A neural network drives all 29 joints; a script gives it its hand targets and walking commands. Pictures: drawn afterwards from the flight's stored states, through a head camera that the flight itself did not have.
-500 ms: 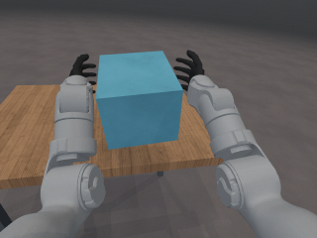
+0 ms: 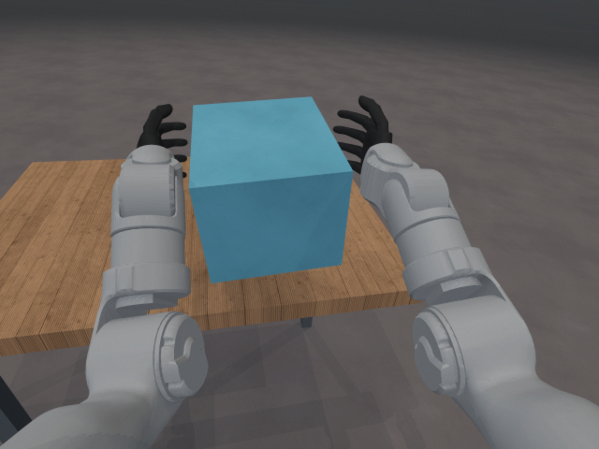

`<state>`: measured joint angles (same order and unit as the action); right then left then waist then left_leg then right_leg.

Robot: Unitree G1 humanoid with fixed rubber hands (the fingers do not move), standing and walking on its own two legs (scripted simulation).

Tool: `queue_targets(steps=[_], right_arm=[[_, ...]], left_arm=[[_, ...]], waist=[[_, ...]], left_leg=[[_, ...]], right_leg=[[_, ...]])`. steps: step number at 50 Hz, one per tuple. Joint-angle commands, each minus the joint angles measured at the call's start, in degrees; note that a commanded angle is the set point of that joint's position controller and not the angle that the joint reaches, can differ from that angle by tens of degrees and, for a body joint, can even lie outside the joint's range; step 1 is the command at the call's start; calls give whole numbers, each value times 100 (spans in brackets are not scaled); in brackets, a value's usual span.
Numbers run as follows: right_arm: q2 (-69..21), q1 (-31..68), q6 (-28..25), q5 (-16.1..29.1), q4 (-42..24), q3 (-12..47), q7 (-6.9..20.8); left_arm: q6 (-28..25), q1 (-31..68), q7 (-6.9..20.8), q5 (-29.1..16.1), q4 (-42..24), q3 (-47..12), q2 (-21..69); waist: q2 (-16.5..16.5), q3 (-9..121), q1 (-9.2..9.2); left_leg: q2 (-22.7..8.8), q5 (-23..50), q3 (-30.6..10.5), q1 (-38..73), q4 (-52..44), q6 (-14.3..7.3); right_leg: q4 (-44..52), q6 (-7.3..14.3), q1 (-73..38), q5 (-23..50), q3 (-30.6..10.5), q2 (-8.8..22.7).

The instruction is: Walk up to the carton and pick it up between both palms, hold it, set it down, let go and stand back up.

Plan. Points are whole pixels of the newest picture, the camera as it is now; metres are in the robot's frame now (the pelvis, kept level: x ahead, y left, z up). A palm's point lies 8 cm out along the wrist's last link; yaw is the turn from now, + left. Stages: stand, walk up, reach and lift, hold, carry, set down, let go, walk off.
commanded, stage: hold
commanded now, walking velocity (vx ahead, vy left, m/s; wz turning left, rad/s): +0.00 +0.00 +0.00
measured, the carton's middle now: (265, 182) +0.43 +0.02 +0.21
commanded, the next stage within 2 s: none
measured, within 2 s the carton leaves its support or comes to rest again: neither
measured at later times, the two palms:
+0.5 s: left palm (144, 164) +0.38 +0.17 +0.26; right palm (361, 156) +0.37 -0.10 +0.28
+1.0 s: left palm (141, 156) +0.38 +0.17 +0.28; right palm (360, 144) +0.38 -0.10 +0.30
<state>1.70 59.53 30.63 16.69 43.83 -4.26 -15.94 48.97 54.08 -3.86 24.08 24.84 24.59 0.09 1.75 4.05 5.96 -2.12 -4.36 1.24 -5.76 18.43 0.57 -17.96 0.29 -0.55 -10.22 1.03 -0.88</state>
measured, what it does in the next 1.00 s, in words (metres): stands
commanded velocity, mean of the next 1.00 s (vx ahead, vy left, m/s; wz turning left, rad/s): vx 0.00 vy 0.00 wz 0.00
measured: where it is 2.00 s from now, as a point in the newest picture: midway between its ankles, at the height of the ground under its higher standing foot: outside the picture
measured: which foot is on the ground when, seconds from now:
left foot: down 0.00-1.00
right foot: down 0.00-1.00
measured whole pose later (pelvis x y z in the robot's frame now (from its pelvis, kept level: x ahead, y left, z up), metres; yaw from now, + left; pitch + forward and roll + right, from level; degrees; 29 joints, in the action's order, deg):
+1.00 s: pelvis +0.01 -0.01 +0.00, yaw +1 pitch -9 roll -1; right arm -0.6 61.9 29.4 14.0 47.2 -5.2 -17.5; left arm 48.2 55.6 -1.7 25.4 28.8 25.1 -2.6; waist 3.4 5.0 5.6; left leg -1.8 -5.2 -0.7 -4.6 18.4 1.1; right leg -16.9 0.8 -2.4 -10.6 1.3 -1.3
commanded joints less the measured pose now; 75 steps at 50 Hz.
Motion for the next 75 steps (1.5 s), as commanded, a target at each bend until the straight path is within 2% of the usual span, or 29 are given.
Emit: queue_targets(steps=[1, 6, 9, 13, 17, 23, 27, 34, 37, 41, 44, 49, 54, 58, 61, 64, 71, 75], right_arm=[[-3190, 4435, -209, 587, -1075, 1260, 704], [-3182, 4323, -174, 599, -952, 1211, 602], [-3145, 4210, -141, 701, -1082, 1261, 515], [-3046, 3939, -71, 897, -1356, 1398, 403], [-2897, 3695, -6, 1064, -1674, 1531, 348], [-2767, 3610, 8, 1162, -2096, 1692, 433], [-2775, 3811, -40, 1050, -2171, 1705, 545], [-3070, 4365, -207, 654, -1808, 1552, 741], [-3212, 4457, -259, 535, -1498, 1449, 780], [-3244, 4373, -288, 388, -969, 1242, 767], [-3199, 4280, -302, 327, -711, 1087, 715], [-3126, 4080, -263, 461, -808, 1055, 547], [-3005, 3762, -158, 818, -1349, 1322, 371], [-2848, 3600, -71, 1005, -1683, 1485, 355], [-2780, 3630, -52, 1044, -1868, 1561, 438], [-2770, 3813, -79, 987, -1945, 1594, 550], [-3035, 4473, -269, 635, -1655, 1480, 808], [-3265, 4662, -370, 504, -1341, 1390, 882]], left_arm=[[-558, 4565, 1222, -1291, -370, -1816, 2858], [-598, 4523, 1342, -1280, -234, -1743, 2770], [-585, 4463, 1418, -1332, -373, -1879, 2846], [-518, 4350, 1504, -1395, -815, -2146, 2996], [-394, 4209, 1551, -1430, -1314, -2453, 3173], [-257, 4111, 1480, -1454, -1886, -2772, 3373], [-232, 4070, 1384, -1382, -1772, -2716, 3378], [-370, 4280, 1240, -1249, -1053, -2244, 3157], [-468, 4472, 1198, -1237, -789, -2008, 2986], [-564, 4587, 1250, -1143, -381, -1687, 2735], [-610, 4597, 1345, -1120, -169, -1642, 2687], [-637, 4532, 1513, -1234, -288, -1913, 2846], [-536, 4301, 1625, -1350, -942, -2324, 3103], [-391, 4222, 1632, -1382, -1479, -2626, 3311], [-321, 4207, 1573, -1387, -1718, -2748, 3421], [-288, 4146, 1488, -1329, -1619, -2690, 3436], [-422, 4363, 1249, -1201, -942, -2208, 3218], [-568, 4687, 1127, -1242, -673, -1938, 2995]], waist=[[-46, 1943, -113], [-52, 1867, -26], [-195, 1915, 93], [-464, 1977, 277], [-761, 1963, 407], [-986, 2072, 398], [-824, 2031, 244], [-201, 2001, -123], [16, 2058, -198], [152, 1913, -211], [43, 1802, -112], [-314, 1845, 180], [-714, 1951, 425], [-996, 1850, 489], [-1048, 1863, 432], [-908, 1848, 277], [-251, 1966, -167], [56, 2256, -294]], left_leg=[[451, -504, 154, 999, -140, -167], [476, -298, 148, 1027, -88, -135], [475, 40, 112, 1105, -39, -29], [455, 702, 46, 1315, 72, 173], [399, 1221, -21, 1478, 145, 372], [285, 1457, -84, 1509, 115, 505], [241, 980, -69, 1319, -49, 382], [300, -328, 84, 936, -339, -51], [374, -531, 136, 1065, -269, -177], [455, -632, 186, 1185, -144, -258], [470, -600, 185, 1140, -123, -220], [476, -47, 120, 1145, -81, 0], [459, 980, 9, 1421, 108, 305], [360, 1401, -64, 1481, 126, 489], [266, 1333, -107, 1359, 28, 522], [204, 934, -111, 1149, -130, 422], [221, -436, 22, 735, -456, -39], [350, -616, 93, 1027, -286, -207]], right_leg=[[569, -355, 549, -65, -31, -142], [592, -399, 422, 284, -37, -131], [538, -419, 226, 719, -8, -171], [434, -425, -17, 1275, 64, -255], [347, -375, -144, 1459, 143, -341], [224, -283, -252, 1336, 213, -452], [217, -269, -200, 977, 221, -467], [351, -307, 142, 130, 127, -334], [477, -326, 435, -127, 67, -228], [641, -335, 721, -318, -10, -86], [667, -343, 646, -146, -27, -51], [551, -403, 190, 734, 16, -120], [377, -415, -208, 1589, 113, -246], [289, -328, -257, 1474, 205, -365], [210, -266, -315, 1271, 242, -439], [175, -238, -327, 998, 239, -471], [275, -256, 21, 95, 144, -376], [457, -278, 494, -281, 49, -218]])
